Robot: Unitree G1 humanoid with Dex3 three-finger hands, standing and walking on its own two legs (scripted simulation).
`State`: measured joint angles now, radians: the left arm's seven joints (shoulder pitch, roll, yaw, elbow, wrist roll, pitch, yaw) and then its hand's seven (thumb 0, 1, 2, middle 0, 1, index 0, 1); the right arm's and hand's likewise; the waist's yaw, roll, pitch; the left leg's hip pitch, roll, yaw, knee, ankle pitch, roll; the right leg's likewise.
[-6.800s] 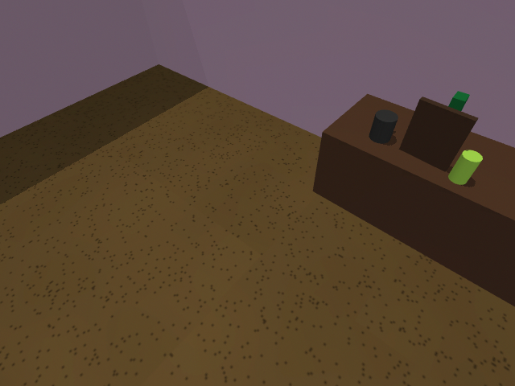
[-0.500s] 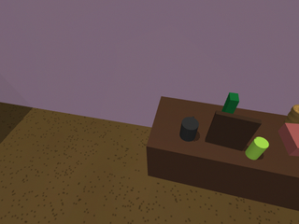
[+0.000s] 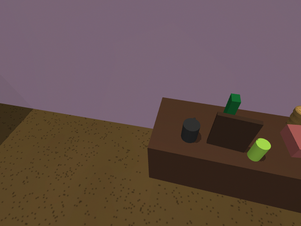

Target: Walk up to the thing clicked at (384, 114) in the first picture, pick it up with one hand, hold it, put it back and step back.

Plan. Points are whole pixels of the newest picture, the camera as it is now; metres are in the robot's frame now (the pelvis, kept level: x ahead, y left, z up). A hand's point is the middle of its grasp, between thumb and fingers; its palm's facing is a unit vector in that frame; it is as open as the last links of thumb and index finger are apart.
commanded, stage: stand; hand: left
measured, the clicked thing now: (191, 128) +0.67 -0.20 -0.33
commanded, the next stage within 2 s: walk up in 0.48 s
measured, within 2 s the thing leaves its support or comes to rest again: neither
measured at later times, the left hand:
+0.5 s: hand out of the picture +0.07 +0.25 -0.16, palm faces -0.03 -0.94 -0.33, open 7.4 cm
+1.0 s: hand out of the picture +0.12 +0.11 -0.17, palm faces -0.18 -0.94 -0.31, open 7.4 cm
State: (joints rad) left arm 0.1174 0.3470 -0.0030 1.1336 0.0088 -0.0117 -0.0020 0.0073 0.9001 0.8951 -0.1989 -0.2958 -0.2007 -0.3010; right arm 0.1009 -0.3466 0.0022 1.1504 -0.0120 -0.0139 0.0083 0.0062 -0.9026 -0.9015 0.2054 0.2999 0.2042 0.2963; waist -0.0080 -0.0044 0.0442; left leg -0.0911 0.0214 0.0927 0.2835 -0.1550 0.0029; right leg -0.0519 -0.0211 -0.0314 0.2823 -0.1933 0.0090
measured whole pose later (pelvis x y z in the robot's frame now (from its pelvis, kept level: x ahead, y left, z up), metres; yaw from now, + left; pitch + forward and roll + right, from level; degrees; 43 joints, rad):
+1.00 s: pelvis +0.02 -0.15 -0.03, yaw -10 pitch -3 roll +0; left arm 0.27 0.38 0.09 0.83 0.05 0.08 -0.11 0.01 0.90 0.89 -0.20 -0.30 -0.20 -0.30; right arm 0.22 -0.48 -0.09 0.96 0.00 -0.03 -0.05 0.01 -0.90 -0.90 0.20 0.30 0.20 0.30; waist 0.04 0.00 0.11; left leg -0.40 0.09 0.08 1.03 -0.56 0.01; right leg -0.33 -0.02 0.02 0.66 -0.30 -0.01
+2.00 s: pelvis +0.10 -0.34 -0.04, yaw -12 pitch -1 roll +1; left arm 0.18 0.37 0.06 0.86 0.03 -0.05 0.03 0.01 0.89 0.89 -0.20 -0.30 -0.21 -0.30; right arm 0.22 -0.45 -0.08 0.91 -0.01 0.04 0.01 0.01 -0.90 -0.90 0.21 0.30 0.20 0.30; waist 0.02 0.07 0.14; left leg -0.41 0.01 -0.11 0.95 -0.48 -0.01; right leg -0.40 -0.06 -0.04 0.75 -0.33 -0.01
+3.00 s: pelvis +0.10 -0.31 -0.01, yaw -13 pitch -3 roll +0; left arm 0.07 0.34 0.02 1.14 0.01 -0.03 -0.01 0.01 0.90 0.90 -0.20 -0.30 -0.20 -0.30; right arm 0.09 -0.36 -0.02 1.14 0.00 0.01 0.02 0.01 -0.90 -0.90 0.21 0.30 0.20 0.30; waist -0.01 0.01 0.06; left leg -0.11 0.03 -0.02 0.38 -0.21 -0.03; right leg -0.17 -0.04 0.03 0.38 -0.16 0.04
